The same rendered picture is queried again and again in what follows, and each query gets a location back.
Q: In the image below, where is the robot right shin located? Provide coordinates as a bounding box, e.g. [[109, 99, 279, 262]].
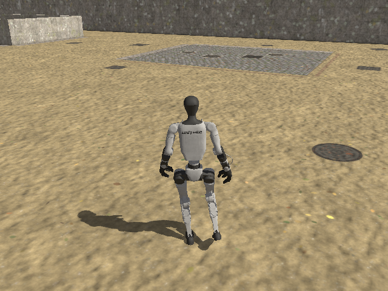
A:
[[208, 192, 219, 233]]

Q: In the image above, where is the robot right upper arm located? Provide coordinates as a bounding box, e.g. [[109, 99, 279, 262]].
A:
[[205, 122, 222, 155]]

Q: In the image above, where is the right robot hand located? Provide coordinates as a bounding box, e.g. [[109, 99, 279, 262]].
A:
[[218, 170, 232, 184]]

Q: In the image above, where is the robot right forearm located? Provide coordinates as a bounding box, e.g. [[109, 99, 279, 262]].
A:
[[217, 146, 230, 172]]

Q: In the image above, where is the robot left forearm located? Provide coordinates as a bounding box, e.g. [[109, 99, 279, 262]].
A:
[[160, 147, 170, 168]]

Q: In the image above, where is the left robot hand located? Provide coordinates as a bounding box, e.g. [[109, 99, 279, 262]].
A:
[[159, 166, 173, 177]]

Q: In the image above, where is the robot left upper arm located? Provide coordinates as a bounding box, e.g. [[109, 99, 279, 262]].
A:
[[164, 122, 179, 156]]

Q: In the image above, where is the left robot thigh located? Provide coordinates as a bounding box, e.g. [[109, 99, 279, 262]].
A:
[[173, 169, 190, 208]]

